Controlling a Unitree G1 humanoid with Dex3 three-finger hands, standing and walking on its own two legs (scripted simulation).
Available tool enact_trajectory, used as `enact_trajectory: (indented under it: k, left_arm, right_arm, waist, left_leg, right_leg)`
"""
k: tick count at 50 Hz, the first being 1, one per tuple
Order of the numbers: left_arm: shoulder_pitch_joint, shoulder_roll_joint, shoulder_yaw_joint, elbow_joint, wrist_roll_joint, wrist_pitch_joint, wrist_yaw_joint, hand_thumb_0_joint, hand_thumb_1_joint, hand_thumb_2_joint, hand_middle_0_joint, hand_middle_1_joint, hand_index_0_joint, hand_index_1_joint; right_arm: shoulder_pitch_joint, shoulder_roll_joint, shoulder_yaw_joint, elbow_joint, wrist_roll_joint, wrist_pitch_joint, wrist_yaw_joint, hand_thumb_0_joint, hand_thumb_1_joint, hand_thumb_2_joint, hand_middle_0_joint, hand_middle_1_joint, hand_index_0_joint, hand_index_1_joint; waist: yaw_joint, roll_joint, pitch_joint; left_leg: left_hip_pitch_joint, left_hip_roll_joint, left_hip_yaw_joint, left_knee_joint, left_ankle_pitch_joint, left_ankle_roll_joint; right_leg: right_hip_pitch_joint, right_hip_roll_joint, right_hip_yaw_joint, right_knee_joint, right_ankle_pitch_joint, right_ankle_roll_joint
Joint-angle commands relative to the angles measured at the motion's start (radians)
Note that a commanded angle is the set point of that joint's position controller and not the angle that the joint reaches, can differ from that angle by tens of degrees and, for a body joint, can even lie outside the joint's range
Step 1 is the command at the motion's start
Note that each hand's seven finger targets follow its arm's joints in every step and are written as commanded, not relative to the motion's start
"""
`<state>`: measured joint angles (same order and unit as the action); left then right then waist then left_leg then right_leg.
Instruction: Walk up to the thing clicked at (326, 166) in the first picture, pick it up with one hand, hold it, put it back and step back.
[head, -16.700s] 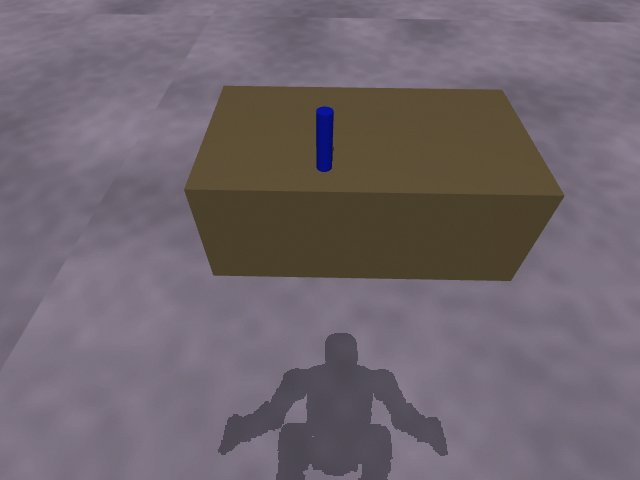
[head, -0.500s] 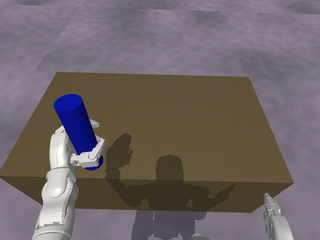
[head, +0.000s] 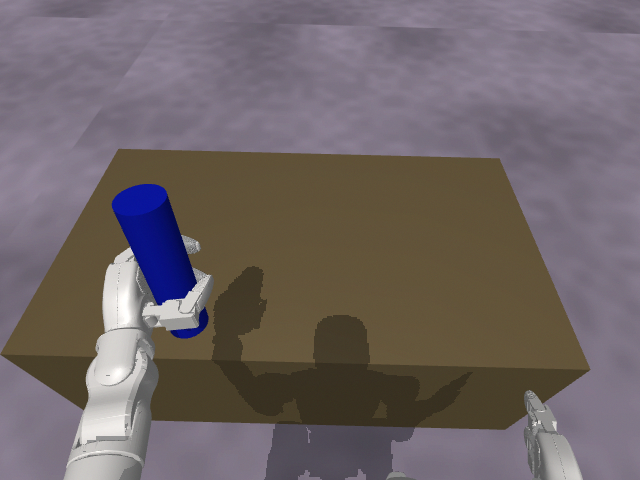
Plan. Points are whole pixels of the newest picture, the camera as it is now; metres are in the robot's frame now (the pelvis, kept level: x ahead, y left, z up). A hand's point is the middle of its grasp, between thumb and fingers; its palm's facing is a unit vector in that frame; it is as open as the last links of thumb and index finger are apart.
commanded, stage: hold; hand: left
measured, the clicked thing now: (168, 270) +0.34 +0.19 +0.10
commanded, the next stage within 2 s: crouch in 1.34 s
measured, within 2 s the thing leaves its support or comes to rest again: neither
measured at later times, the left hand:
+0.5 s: hand (186, 293) +0.33 +0.17 +0.07, palm faces +0.16 -0.99 +0.01, open 7.3 cm
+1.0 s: hand (193, 294) +0.33 +0.17 +0.06, palm faces +0.14 -0.99 +0.01, open 7.3 cm
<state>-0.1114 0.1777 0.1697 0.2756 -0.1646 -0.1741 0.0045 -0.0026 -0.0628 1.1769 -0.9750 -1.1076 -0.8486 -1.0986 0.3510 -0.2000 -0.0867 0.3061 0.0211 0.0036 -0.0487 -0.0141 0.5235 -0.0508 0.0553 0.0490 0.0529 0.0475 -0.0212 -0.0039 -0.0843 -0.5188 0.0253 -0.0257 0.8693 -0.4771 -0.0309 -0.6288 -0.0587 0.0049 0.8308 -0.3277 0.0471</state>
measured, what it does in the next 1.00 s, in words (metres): stands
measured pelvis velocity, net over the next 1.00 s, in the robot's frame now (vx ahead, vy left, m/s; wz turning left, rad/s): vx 0.00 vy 0.00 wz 0.00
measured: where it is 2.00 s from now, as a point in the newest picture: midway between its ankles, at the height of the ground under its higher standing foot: outside the picture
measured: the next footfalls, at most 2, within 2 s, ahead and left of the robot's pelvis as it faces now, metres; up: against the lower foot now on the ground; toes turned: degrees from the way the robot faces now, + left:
none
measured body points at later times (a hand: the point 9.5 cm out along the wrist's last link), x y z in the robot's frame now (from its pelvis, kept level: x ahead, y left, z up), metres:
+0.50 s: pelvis -0.01 +0.00 +0.00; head +0.03 +0.00 +0.45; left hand +0.31 +0.23 +0.07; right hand +0.15 -0.26 -0.06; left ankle -0.02 +0.14 -0.70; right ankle +0.05 -0.15 -0.70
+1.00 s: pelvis +0.00 +0.00 +0.00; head +0.04 +0.01 +0.45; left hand +0.32 +0.22 +0.06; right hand +0.16 -0.26 -0.06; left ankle -0.02 +0.14 -0.70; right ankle +0.05 -0.15 -0.70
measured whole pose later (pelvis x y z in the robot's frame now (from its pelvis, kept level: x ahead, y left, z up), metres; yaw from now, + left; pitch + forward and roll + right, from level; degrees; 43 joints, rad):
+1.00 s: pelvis +0.00 +0.00 +0.00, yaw +0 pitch +7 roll +0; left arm -0.10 0.16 0.14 0.32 -0.16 -0.22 0.00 0.00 -0.06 1.17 -0.97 -1.11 -0.84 -1.10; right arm 0.32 -0.20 -0.09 0.37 0.01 -0.03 -0.04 -0.01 0.53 -0.05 0.05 0.05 0.05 0.05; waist -0.02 0.00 -0.06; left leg -0.50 0.02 -0.02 0.84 -0.46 -0.03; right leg -0.61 -0.06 0.01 0.80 -0.31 0.05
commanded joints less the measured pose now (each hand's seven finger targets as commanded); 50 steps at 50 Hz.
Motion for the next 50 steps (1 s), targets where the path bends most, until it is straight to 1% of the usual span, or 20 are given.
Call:
enact_trajectory:
  k: [1, 9, 15, 18, 20, 24, 26, 28, 29, 30, 35, 36, 38, 39, 41, 44, 45, 46, 49, 50]
  left_arm:
    - [-0.286, 0.085, 0.006, -0.308, -0.012, -0.085, -0.013, 0.000, 0.372, 1.320, -1.408, -1.494, -1.429, -1.493]
    - [-0.300, 0.153, 0.086, -0.323, -0.001, -0.120, 0.032, 0.000, 0.328, 1.300, -1.353, -1.463, -1.375, -1.462]
    - [-0.301, 0.110, 0.031, -0.279, -0.007, -0.120, -0.002, 0.000, 0.348, 1.332, -1.393, -1.499, -1.413, -1.500]
    - [-0.243, 0.099, 0.024, -0.155, -0.005, -0.097, -0.012, 0.000, 0.375, 1.349, -1.402, -1.507, -1.422, -1.507]
    - [-0.315, 0.086, 0.009, -0.212, -0.015, -0.113, -0.021, 0.000, 0.392, 1.352, -1.407, -1.506, -1.427, -1.507]
    - [-0.298, 0.141, 0.054, -0.215, -0.013, -0.118, -0.010, 0.000, 0.372, 1.337, -1.395, -1.492, -1.414, -1.494]
    - [-0.292, 0.108, 0.014, -0.248, -0.002, -0.122, -0.007, 0.000, 0.357, 1.302, -1.350, -1.448, -1.370, -1.448]
    - [-0.328, 0.164, 0.073, -0.325, -0.009, -0.134, 0.005, 0.000, 0.367, 1.287, -1.350, -1.440, -1.369, -1.440]
    - [-0.374, 0.132, 0.035, -0.381, -0.009, -0.144, 0.003, 0.000, 0.368, 1.292, -1.345, -1.437, -1.364, -1.438]
    - [-0.333, 0.153, 0.065, -0.341, -0.007, -0.139, 0.010, 0.000, 0.353, 1.310, -1.354, -1.457, -1.373, -1.459]
    - [-0.343, 0.126, 0.054, -0.204, -0.004, -0.124, 0.013, 0.000, 0.344, 1.344, -1.354, -1.467, -1.367, -1.476]
    - [-0.318, 0.127, 0.065, -0.158, -0.007, -0.118, 0.011, 0.000, 0.348, 1.338, -1.359, -1.468, -1.372, -1.477]
    - [-0.288, 0.104, 0.033, -0.170, -0.003, -0.114, -0.001, 0.000, 0.372, 1.356, -1.379, -1.486, -1.396, -1.492]
    - [-0.213, 0.087, 0.023, -0.089, -0.003, -0.102, -0.011, 0.000, 0.350, 1.340, -1.379, -1.483, -1.398, -1.487]
    - [-0.307, 0.075, -0.013, -0.232, -0.010, -0.117, -0.022, 0.000, 0.412, 1.330, -1.377, -1.466, -1.395, -1.469]
    - [-0.329, 0.090, 0.001, -0.252, -0.011, -0.128, -0.023, 0.000, 0.352, 1.303, -1.372, -1.458, -1.389, -1.461]
    - [-0.325, 0.117, 0.027, -0.237, -0.010, -0.132, -0.014, 0.000, 0.344, 1.291, -1.358, -1.446, -1.377, -1.447]
    - [-0.344, 0.097, 0.003, -0.288, -0.009, -0.142, -0.008, 0.000, 0.352, 1.283, -1.336, -1.428, -1.354, -1.429]
    - [-0.306, 0.103, 0.028, -0.223, -0.005, -0.143, 0.013, 0.000, 0.345, 1.278, -1.307, -1.405, -1.321, -1.411]
    - [-0.352, 0.135, 0.053, -0.321, -0.006, -0.158, 0.018, 0.000, 0.357, 1.292, -1.320, -1.418, -1.334, -1.424]
  right_arm:
    - [-0.013, -0.131, -0.063, -0.164, -0.002, -0.067, -0.009, 0.000, 0.540, -0.052, 0.049, 0.050, 0.049, 0.050]
    - [-0.025, -0.134, -0.071, -0.148, -0.010, -0.069, -0.015, 0.000, 0.537, -0.053, 0.049, 0.050, 0.050, 0.050]
    - [-0.072, -0.109, -0.047, -0.156, -0.006, -0.076, -0.011, 0.000, 0.540, -0.052, 0.049, 0.050, 0.049, 0.050]
    - [-0.066, -0.157, -0.079, -0.120, -0.005, -0.078, -0.018, 0.000, 0.541, -0.053, 0.049, 0.050, 0.049, 0.050]
    - [-0.086, -0.099, -0.028, -0.103, -0.005, -0.085, -0.011, 0.000, 0.548, -0.051, 0.049, 0.050, 0.049, 0.050]
    - [-0.042, -0.182, -0.094, -0.124, -0.007, -0.093, -0.022, 0.000, 0.541, -0.053, 0.049, 0.050, 0.049, 0.050]
    - [-0.021, -0.133, -0.047, -0.086, -0.011, -0.085, -0.012, 0.000, 0.546, -0.052, 0.049, 0.050, 0.049, 0.050]
    - [-0.042, -0.159, -0.082, -0.116, -0.008, -0.086, -0.017, 0.000, 0.541, -0.052, 0.049, 0.050, 0.049, 0.050]
    - [-0.036, -0.133, -0.067, -0.141, -0.010, -0.092, -0.015, 0.000, 0.539, -0.053, 0.049, 0.050, 0.049, 0.050]
    - [-0.046, -0.131, -0.060, -0.132, -0.010, -0.089, -0.015, 0.000, 0.541, -0.053, 0.049, 0.050, 0.049, 0.050]
    - [-0.096, -0.109, -0.037, -0.110, -0.003, -0.082, -0.016, 0.000, 0.543, -0.055, 0.049, 0.050, 0.049, 0.050]
    - [-0.103, -0.152, -0.072, -0.120, -0.004, -0.083, -0.021, 0.000, 0.540, -0.055, 0.049, 0.050, 0.049, 0.050]
    - [-0.044, -0.119, -0.049, -0.081, -0.004, -0.083, -0.012, 0.000, 0.547, -0.052, 0.049, 0.050, 0.049, 0.050]
    - [-0.030, -0.155, -0.078, -0.067, -0.007, -0.081, -0.013, 0.000, 0.546, -0.052, 0.049, 0.050, 0.049, 0.050]
    - [-0.062, -0.130, -0.059, -0.097, -0.004, -0.091, -0.007, 0.000, 0.548, -0.051, 0.049, 0.050, 0.049, 0.050]
    - [-0.087, -0.115, -0.039, -0.126, -0.003, -0.098, -0.004, 0.000, 0.539, -0.053, 0.049, 0.050, 0.049, 0.050]
    - [-0.097, -0.160, -0.074, -0.128, -0.005, -0.101, -0.009, 0.000, 0.541, -0.053, 0.049, 0.050, 0.049, 0.050]
    - [-0.094, -0.130, -0.046, -0.134, -0.006, -0.103, -0.007, 0.000, 0.542, -0.053, 0.049, 0.050, 0.049, 0.050]
    - [-0.088, -0.160, -0.074, -0.097, -0.012, -0.091, -0.009, 0.000, 0.538, -0.055, 0.049, 0.050, 0.049, 0.050]
    - [-0.063, -0.148, -0.070, -0.121, -0.012, -0.094, -0.010, 0.000, 0.539, -0.055, 0.049, 0.050, 0.049, 0.050]
  waist:
    - [-0.004, 0.012, -0.264]
    - [0.005, 0.024, -0.271]
    - [-0.001, 0.008, -0.234]
    - [-0.014, -0.024, -0.184]
    - [-0.006, -0.001, -0.185]
    - [-0.017, 0.002, -0.266]
    - [0.002, 0.027, -0.245]
    - [0.003, 0.044, -0.311]
    - [-0.015, 0.032, -0.334]
    - [0.000, 0.023, -0.302]
    - [0.002, 0.003, -0.185]
    - [-0.009, -0.017, -0.189]
    - [-0.001, 0.022, -0.196]
    - [-0.006, -0.001, -0.155]
    - [-0.004, 0.028, -0.217]
    - [-0.003, 0.006, -0.268]
    - [0.000, -0.008, -0.264]
    - [-0.001, 0.017, -0.292]
    - [-0.002, 0.000, -0.246]
    - [0.000, 0.025, -0.331]
  left_leg:
    - [0.031, -0.031, 0.038, -0.154, 0.296, 0.014]
    - [0.023, -0.032, 0.039, -0.163, 0.261, 0.013]
    - [0.004, -0.038, 0.042, -0.167, 0.212, 0.022]
    - [-0.010, -0.035, 0.042, -0.178, 0.186, 0.026]
    - [-0.012, -0.034, 0.041, -0.175, 0.180, 0.026]
    - [0.034, -0.033, 0.042, -0.166, 0.249, 0.021]
    - [0.041, -0.030, 0.034, -0.172, 0.286, 0.012]
    - [0.066, -0.035, 0.036, -0.167, 0.292, 0.015]
    - [0.067, -0.038, 0.041, -0.158, 0.300, 0.018]
    - [0.047, -0.040, 0.042, -0.162, 0.272, 0.020]
    - [0.000, -0.033, 0.034, -0.188, 0.206, 0.019]
    - [0.010, -0.030, 0.032, -0.192, 0.200, 0.019]
    - [0.017, -0.032, 0.036, -0.194, 0.225, 0.014]
    - [0.006, -0.030, 0.033, -0.198, 0.219, 0.015]
    - [0.031, -0.036, 0.040, -0.192, 0.239, 0.017]
    - [0.048, -0.036, 0.042, -0.173, 0.279, 0.021]
    - [0.044, -0.029, 0.034, -0.179, 0.286, 0.016]
    - [0.057, -0.028, 0.033, -0.174, 0.320, 0.011]
    - [0.038, -0.025, 0.024, -0.176, 0.299, 0.009]
    - [0.068, -0.029, 0.030, -0.165, 0.334, 0.009]
  right_leg:
    - [0.238, 0.036, -0.046, -0.092, 0.211, -0.040]
    - [0.247, 0.032, -0.037, -0.094, 0.180, -0.042]
    - [0.251, 0.031, -0.036, -0.119, 0.150, -0.034]
    - [0.218, 0.032, -0.036, -0.131, 0.128, -0.034]
    - [0.207, 0.033, -0.039, -0.129, 0.119, -0.034]
    - [0.245, 0.033, -0.038, -0.113, 0.181, -0.037]
    - [0.232, 0.036, -0.046, -0.102, 0.198, -0.044]
    - [0.269, 0.035, -0.042, -0.107, 0.213, -0.040]
    - [0.291, 0.032, -0.039, -0.108, 0.232, -0.038]
    - [0.283, 0.031, -0.038, -0.114, 0.205, -0.037]
    - [0.233, 0.032, -0.040, -0.132, 0.137, -0.038]
    - [0.232, 0.033, -0.042, -0.133, 0.131, -0.038]
    - [0.232, 0.035, -0.044, -0.127, 0.152, -0.041]
    - [0.219, 0.037, -0.049, -0.130, 0.141, -0.041]
    - [0.241, 0.035, -0.044, -0.133, 0.168, -0.039]
    - [0.275, 0.035, -0.042, -0.125, 0.207, -0.036]
    - [0.267, 0.037, -0.048, -0.116, 0.202, -0.041]
    - [0.275, 0.036, -0.046, -0.106, 0.230, -0.043]
    - [0.248, 0.036, -0.048, -0.105, 0.206, -0.045]
    - [0.287, 0.033, -0.043, -0.098, 0.244, -0.045]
